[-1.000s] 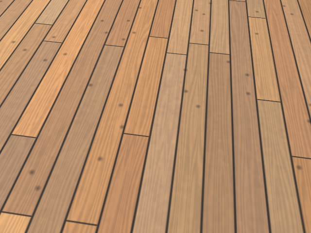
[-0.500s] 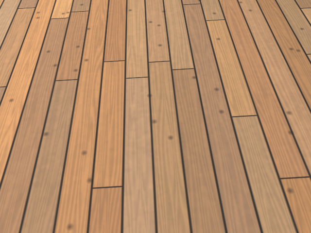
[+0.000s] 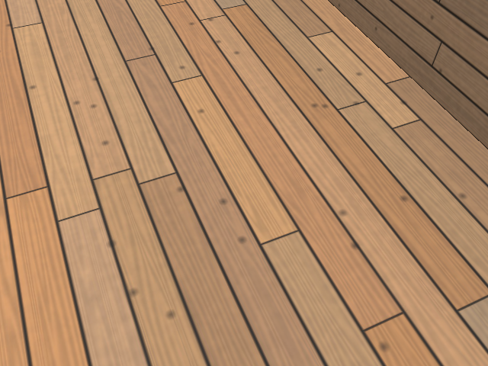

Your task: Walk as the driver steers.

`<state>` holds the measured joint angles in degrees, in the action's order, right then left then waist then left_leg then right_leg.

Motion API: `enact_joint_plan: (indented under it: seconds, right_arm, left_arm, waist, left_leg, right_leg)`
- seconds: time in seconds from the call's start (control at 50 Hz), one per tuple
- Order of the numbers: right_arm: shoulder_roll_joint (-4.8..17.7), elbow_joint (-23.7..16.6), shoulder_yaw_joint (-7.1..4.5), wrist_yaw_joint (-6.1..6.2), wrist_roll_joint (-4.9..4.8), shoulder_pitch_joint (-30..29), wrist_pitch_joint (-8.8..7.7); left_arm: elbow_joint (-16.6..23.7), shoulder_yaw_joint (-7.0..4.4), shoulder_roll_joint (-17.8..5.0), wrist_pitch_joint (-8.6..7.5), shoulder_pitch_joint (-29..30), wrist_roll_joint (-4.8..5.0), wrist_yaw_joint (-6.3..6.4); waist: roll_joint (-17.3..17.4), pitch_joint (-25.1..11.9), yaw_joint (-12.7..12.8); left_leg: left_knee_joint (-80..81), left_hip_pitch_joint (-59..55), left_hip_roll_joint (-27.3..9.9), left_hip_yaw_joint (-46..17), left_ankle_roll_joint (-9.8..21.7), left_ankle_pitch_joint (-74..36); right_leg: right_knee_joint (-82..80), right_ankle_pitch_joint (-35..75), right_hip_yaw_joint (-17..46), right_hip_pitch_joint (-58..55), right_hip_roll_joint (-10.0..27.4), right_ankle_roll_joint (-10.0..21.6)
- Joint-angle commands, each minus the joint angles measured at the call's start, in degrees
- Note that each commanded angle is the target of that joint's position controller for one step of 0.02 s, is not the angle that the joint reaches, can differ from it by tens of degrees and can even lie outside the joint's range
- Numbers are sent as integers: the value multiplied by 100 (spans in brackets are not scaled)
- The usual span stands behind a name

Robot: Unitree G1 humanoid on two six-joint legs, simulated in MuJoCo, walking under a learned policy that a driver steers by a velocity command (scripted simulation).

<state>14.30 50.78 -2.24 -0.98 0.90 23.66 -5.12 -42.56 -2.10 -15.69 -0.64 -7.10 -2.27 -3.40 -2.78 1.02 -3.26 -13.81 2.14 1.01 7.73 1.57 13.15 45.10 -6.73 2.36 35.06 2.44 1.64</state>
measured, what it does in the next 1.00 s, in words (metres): walks ahead: right foot, then left foot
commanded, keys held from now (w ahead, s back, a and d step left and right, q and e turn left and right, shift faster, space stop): w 0.12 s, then no key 0.88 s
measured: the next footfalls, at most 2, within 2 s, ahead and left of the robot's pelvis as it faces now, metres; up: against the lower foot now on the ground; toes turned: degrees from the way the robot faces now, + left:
right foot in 0.14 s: +0.22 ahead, -0.12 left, +0.00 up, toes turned -4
left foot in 0.56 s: +0.30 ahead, +0.07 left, +0.00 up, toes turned +2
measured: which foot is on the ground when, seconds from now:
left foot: down 0.00-0.16, up 0.18-0.54, down 0.56-1.00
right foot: up 0.00-0.12, down 0.14-1.00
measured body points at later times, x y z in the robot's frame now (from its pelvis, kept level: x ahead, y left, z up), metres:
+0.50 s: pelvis +0.20 -0.04 +0.00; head +0.22 -0.05 +0.45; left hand +0.24 +0.21 -0.14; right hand +0.28 -0.29 -0.15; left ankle +0.27 +0.08 -0.72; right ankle +0.18 -0.11 -0.75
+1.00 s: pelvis +0.24 -0.02 +0.00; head +0.25 -0.01 +0.45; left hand +0.24 +0.22 -0.16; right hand +0.26 -0.25 -0.16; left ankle +0.26 +0.07 -0.75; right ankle +0.18 -0.11 -0.75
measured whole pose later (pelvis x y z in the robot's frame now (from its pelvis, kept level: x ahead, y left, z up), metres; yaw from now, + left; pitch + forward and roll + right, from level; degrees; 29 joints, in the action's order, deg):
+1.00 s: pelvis +0.24 -0.02 +0.00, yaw -1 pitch -2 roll +0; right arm 10.0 62.2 -0.2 2.2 0.3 13.8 -0.3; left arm -64.6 0.2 -10.1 -0.1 -16.3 -0.6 2.8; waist -0.2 2.2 -0.1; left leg -22.6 10.5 1.7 3.2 2.8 10.2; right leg 20.3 -16.3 -3.5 2.1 -0.7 1.5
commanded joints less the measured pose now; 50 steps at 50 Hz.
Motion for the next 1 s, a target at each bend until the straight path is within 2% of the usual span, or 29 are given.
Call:
enact_joint_plan:
  seconds: [0.02, 0.08, 0.1, 0.12, 0.14, 0.16, 0.18, 0.2, 0.22, 0.24, 0.26, 0.3, 0.36, 0.4, 0.44, 0.48, 0.52, 0.54, 0.56, 0.58, 0.6, 0.62, 0.64, 0.66, 0.68, 0.72, 0.78, 1.0]
  right_arm:
    - [840, -211, -171, 5, -23, -32, -61]
    - [981, -41, -206, 27, -10, 149, 31]
    - [1018, -2, -210, 37, -17, 137, 63]
    - [987, 41, -192, 44, -46, 127, 100]
    - [802, 2, -122, 58, -64, 155, 104]
    - [304, -344, 24, 31, -188, 269, 81]
    - [512, -286, -70, 85, -132, 482, 123]
    - [699, -254, -138, 134, -68, 182, 195]
    - [483, -258, -71, 126, -78, -4, 190]
    - [392, -193, -62, 127, -72, -11, 223]
    - [403, -158, -74, 116, 9, -1, 294]
    - [310, -39, -76, 70, 69, 167, 424]
    - [154, -10, -45, 55, 62, 28, 502]
    - [92, -42, 1, 90, 68, -320, 522]
    - [104, -45, 25, 145, 46, -570, 539]
    - [132, -10, 37, 200, 22, -683, 532]
    - [125, 56, 49, 240, 26, -688, 500]
    - [83, 124, 69, 256, 44, -597, 467]
    - [253, 179, 49, 282, 75, -533, 412]
    - [636, 219, -16, 312, 104, -420, 351]
    - [732, 238, -21, 306, -12, -705, 372]
    - [418, 225, 41, 259, -50, -901, 390]
    - [271, 222, 78, 229, -44, -1043, 395]
    - [239, 270, 89, 232, -37, -1044, 403]
    - [234, 354, 92, 264, -50, -948, 399]
    - [236, 510, 80, 302, -93, -825, 402]
    - [203, 633, 80, 311, -73, -826, 412]
    - [80, 1098, 130, 338, -53, -745, 456]
  left_arm:
    - [496, 52, -161, -106, 596, 9, -27]
    - [526, 35, -278, -153, 624, -11, 43]
    - [443, 11, -314, -184, 364, -34, 77]
    - [207, -36, -362, -243, -304, -77, 122]
    - [-103, -125, -575, -310, -1214, -177, 190]
    - [-161, -256, -1152, -338, -1939, -273, 288]
    - [-229, -347, -1397, -260, -1948, 26, 335]
    - [-208, -292, -1130, -258, -1555, 178, 339]
    - [-207, -170, -701, -306, -1198, 184, 338]
    - [-214, -77, -390, -322, -894, 176, 333]
    - [-238, -21, -228, -333, -710, 198, 348]
    - [-292, 2, -234, -374, -645, 163, 361]
    - [-460, 0, -334, -417, -643, 160, 375]
    - [-582, 28, -302, -396, -695, 155, 388]
    - [-741, 29, -322, -361, -898, 142, 395]
    - [-870, 28, -332, -314, -1003, 129, 403]
    - [-951, 40, -315, -254, -940, 145, 430]
    - [-978, 54, -288, -222, -838, 181, 451]
    - [-1022, 74, -221, -208, -929, 167, 472]
    - [-1043, 90, -122, -205, -1220, 113, 484]
    - [-1276, 148, 194, -148, -1918, 196, 491]
    - [-1455, 151, 70, -65, -1815, 156, 541]
    - [-1470, 105, -67, -30, -1584, 147, 554]
    - [-1487, 78, -142, -19, -1404, 148, 548]
    - [-1501, 58, -190, -13, -1296, 160, 535]
    - [-1616, 103, -34, -27, -1304, 171, 535]
    - [-1799, 122, 32, -28, -1283, 173, 582]
    - [-2212, 186, 160, 34, -1309, 168, 636]
  waist:
    - [848, 219, 82]
    - [876, 219, 124]
    - [862, 86, 267]
    - [684, -256, 593]
    - [442, -844, 917]
    - [-638, -1670, 1069]
    - [-1111, -1958, 912]
    - [-381, -1346, 753]
    - [-206, -786, 581]
    - [-89, -455, 367]
    - [-197, -273, 217]
    - [-224, -400, 65]
    - [-197, -422, -48]
    - [-325, -325, 56]
    - [-376, -348, 199]
    - [-325, -338, 274]
    - [-221, -236, 244]
    - [-83, -184, 136]
    - [193, -197, 137]
    - [640, -275, 348]
    - [1206, -323, 712]
    - [1035, -146, 557]
    - [897, 127, 512]
    - [838, 114, 436]
    - [828, 116, 389]
    - [670, 37, 361]
    - [394, 34, 328]
    - [276, 199, 326]
  left_leg:
    - [532, 342, -1364, -628, 739, -1886]
    - [123, -115, -1568, -681, 697, -2627]
    - [-313, -208, -1544, -599, 649, -3356]
    - [-1191, -122, -1359, -373, 545, -3903]
    - [-2348, 471, -1093, -198, 383, -3375]
    - [-4334, 2118, -502, 114, 78, -931]
    - [-5571, 2916, 160, -386, 4, 1825]
    - [-5857, 3115, -155, -937, 42, 1670]
    - [-5657, 3111, -294, -971, 41, 1448]
    - [-5214, 2956, -468, -949, 29, 1250]
    - [-4901, 2723, -534, -922, -28, 1060]
    - [-4730, 2192, -386, -816, -120, 713]
    - [-4028, 1984, -352, -731, -197, 279]
    - [-3297, 1837, -350, -640, -193, -10]
    - [-2838, 1669, -310, -573, -160, -185]
    - [-2474, 1486, -282, -571, -100, -170]
    - [-1899, 1191, -257, -568, -5, -159]
    - [-1258, 814, -264, -569, 46, -561]
    - [-794, 344, -544, -901, 89, -1341]
    - [-849, -51, -1156, -1462, 174, -2643]
    - [-893, 196, -1552, -1834, 648, -3080]
    - [-746, 726, -1492, -1900, 672, -2477]
    - [-673, 999, -1195, -1686, 489, -1984]
    - [-663, 1031, -988, -1513, 353, -1762]
    - [-667, 952, -848, -1382, 267, -1761]
    - [-688, 678, -773, -1304, 223, -1819]
    - [-708, 526, -797, -1301, 258, -1966]
    - [-560, 612, -711, -1266, 233, -1600]
  right_leg:
    - [-783, 182, -502, -477, -15, 40]
    - [-1220, -322, -658, -779, -132, 265]
    - [-1432, -472, -733, -1189, -277, 364]
    - [-1861, -306, -797, -2073, -443, 488]
    - [-1915, -172, -416, -3376, -137, 652]
    - [-2065, 174, 1729, -5019, 1602, 1135]
    - [-2532, 2213, 3197, -5085, 2348, 1662]
    - [-2305, 3342, 2154, -4602, 2038, 1619]
    - [-2355, 3973, 1391, -3952, 1759, 1485]
    - [-2559, 3826, 926, -3454, 1437, 1195]
    - [-2731, 3754, 656, -3066, 1215, 1022]
    - [-2867, 4231, 293, -2683, 1065, 996]
    - [-2934, 4295, -100, -2482, 925, 1021]
    - [-2906, 4050, -273, -2406, 793, 944]
    - [-2841, 3867, -241, -2486, 823, 944]
    - [-2744, 3510, -108, -2544, 907, 955]
    - [-2605, 2770, 73, -2489, 960, 911]
    - [-2474, 2107, 105, -2355, 882, 779]
    - [-2337, 1191, 143, -2168, 702, 546]
    - [-2069, 152, -6, -1959, 357, 355]
    - [-2248, -1014, -223, -2105, -69, 249]
    - [-2475, -1065, -235, -2544, -81, 181]
    - [-2578, -807, -153, -2649, -53, 165]
    - [-2619, -494, -92, -2814, 26, 161]
    - [-2639, -219, -36, -2837, 118, 175]
    - [-2706, -27, -13, -2830, 204, 158]
    - [-2774, 15, -27, -2854, 222, 117]
    - [-2813, -63, -31, -2903, 299, 107]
